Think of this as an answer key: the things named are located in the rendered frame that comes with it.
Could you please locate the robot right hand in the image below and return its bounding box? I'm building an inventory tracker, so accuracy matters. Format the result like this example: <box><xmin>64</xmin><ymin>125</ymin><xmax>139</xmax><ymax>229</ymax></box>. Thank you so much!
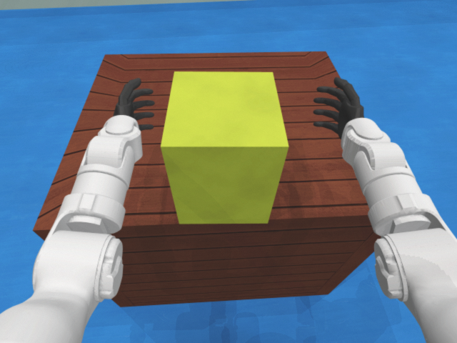
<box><xmin>313</xmin><ymin>77</ymin><xmax>364</xmax><ymax>139</ymax></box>

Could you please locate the carton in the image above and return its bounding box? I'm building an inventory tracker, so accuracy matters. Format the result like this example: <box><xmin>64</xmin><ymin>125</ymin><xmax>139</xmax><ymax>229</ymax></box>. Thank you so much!
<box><xmin>161</xmin><ymin>71</ymin><xmax>289</xmax><ymax>224</ymax></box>

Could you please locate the robot left forearm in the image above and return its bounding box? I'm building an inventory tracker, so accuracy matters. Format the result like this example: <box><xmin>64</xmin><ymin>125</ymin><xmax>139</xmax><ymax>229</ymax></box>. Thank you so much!
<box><xmin>32</xmin><ymin>115</ymin><xmax>143</xmax><ymax>290</ymax></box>

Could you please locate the pedestal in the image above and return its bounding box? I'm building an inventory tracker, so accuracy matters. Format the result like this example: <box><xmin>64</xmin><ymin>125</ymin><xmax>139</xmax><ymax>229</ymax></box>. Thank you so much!
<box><xmin>33</xmin><ymin>51</ymin><xmax>381</xmax><ymax>307</ymax></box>

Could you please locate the robot right upper arm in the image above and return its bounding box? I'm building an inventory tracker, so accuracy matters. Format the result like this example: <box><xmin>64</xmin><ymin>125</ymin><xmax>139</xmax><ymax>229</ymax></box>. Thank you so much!
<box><xmin>374</xmin><ymin>228</ymin><xmax>457</xmax><ymax>343</ymax></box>

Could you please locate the robot left hand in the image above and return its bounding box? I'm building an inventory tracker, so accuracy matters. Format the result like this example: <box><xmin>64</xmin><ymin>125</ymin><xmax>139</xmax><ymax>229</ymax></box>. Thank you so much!
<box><xmin>113</xmin><ymin>78</ymin><xmax>155</xmax><ymax>131</ymax></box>

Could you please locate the robot left upper arm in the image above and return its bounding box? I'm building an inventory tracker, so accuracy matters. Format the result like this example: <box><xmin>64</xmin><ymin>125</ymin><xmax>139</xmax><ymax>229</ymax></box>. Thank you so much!
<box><xmin>0</xmin><ymin>230</ymin><xmax>123</xmax><ymax>343</ymax></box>

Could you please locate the robot right forearm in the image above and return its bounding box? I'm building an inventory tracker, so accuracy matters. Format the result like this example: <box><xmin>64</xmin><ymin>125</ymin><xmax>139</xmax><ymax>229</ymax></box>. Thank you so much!
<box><xmin>341</xmin><ymin>118</ymin><xmax>457</xmax><ymax>243</ymax></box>

